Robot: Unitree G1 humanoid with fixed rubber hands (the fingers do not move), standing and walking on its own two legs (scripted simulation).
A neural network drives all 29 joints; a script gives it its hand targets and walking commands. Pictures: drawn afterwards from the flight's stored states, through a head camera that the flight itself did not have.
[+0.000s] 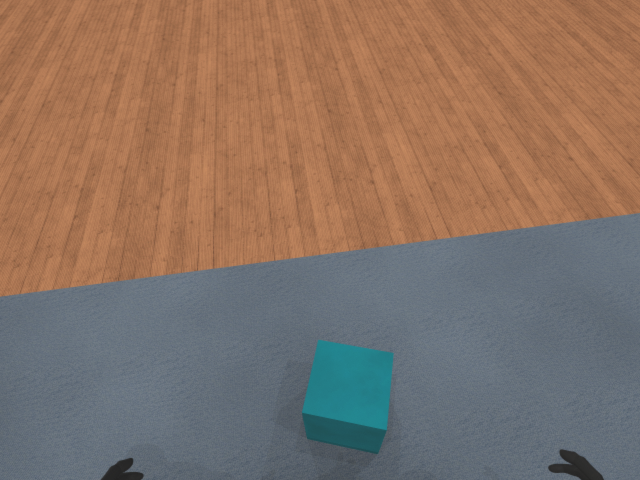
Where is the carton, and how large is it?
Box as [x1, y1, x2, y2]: [302, 340, 393, 453]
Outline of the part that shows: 318,340 302,410 307,438 377,453 386,430 393,353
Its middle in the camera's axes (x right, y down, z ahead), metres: +0.08 +0.44 +1.11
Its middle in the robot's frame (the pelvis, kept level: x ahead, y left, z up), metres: +0.43 -0.03 -0.66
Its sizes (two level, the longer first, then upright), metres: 0.210 0.200 0.250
